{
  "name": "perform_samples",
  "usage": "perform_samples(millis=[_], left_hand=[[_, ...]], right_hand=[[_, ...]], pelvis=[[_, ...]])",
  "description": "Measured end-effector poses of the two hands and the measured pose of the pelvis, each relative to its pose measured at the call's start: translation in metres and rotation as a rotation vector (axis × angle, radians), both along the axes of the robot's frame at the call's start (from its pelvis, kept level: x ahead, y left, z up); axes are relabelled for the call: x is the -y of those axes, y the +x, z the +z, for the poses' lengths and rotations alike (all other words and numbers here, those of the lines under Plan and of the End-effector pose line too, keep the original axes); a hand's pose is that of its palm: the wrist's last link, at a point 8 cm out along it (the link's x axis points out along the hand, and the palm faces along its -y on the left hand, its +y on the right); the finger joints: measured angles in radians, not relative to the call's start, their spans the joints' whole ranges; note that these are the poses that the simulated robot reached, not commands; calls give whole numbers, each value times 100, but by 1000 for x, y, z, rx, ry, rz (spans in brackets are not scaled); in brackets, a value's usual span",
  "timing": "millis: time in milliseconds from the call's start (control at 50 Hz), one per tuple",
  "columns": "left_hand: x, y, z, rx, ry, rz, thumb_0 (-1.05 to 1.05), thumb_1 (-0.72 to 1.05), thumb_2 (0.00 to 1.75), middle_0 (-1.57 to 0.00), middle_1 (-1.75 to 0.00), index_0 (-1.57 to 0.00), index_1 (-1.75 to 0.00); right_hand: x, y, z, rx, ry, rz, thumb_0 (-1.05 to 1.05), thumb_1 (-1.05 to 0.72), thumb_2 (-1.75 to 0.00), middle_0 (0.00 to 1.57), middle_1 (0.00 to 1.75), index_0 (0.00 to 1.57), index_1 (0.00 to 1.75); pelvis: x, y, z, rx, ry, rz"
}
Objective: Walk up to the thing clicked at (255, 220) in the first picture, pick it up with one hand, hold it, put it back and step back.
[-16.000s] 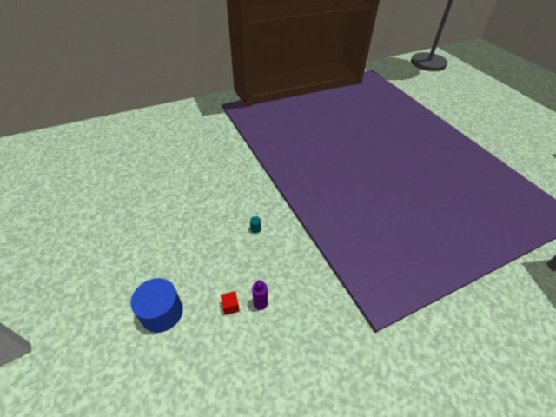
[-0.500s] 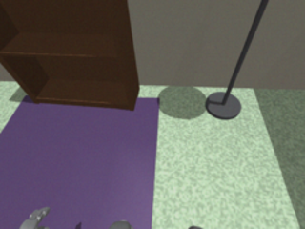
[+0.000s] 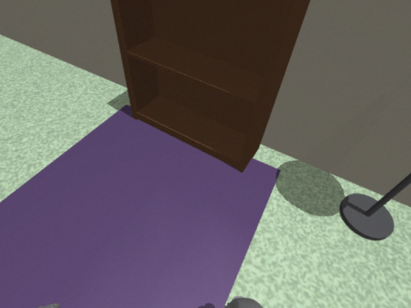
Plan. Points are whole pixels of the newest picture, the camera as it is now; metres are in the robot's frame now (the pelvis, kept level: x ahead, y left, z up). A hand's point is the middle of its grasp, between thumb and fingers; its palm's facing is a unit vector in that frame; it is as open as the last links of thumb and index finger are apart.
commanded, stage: walk up
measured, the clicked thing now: out of the picture +0.83 +1.26 -0.76
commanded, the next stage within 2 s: none
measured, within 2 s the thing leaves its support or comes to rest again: neither
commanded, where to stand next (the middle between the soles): +0.10 -0.01 m, yaw +49 degrees
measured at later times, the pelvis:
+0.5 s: pelvis +0.04 -0.06 -0.04, yaw +21 degrees
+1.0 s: pelvis +0.04 -0.10 -0.03, yaw +38 degrees
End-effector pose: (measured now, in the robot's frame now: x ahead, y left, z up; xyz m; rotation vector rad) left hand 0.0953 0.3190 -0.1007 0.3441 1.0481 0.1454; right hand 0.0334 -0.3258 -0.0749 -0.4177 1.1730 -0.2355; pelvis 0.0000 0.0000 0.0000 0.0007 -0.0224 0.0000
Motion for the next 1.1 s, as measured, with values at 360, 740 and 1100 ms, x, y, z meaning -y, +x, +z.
perform_samples(millis=[360,740,1100], left_hand=[[46,-44,1,-30,84,239,0,90,90,-21,-30,-20,-30],[76,-147,-34,-92,0,526,1,90,90,-21,-30,-20,-30],[145,-267,10,-187,142,814,0,90,90,-21,-30,-20,-30]], right_hand=[[-13,201,-49,122,116,369,0,-90,-90,20,30,21,30],[-11,238,-28,135,-2,538,0,-90,-90,20,30,21,30],[-45,281,-70,-33,112,771,0,-90,-90,20,30,21,30]], pelvis=[[52,36,-22,10,52,264],[73,32,-31,11,10,500],[95,44,-29,12,26,715]])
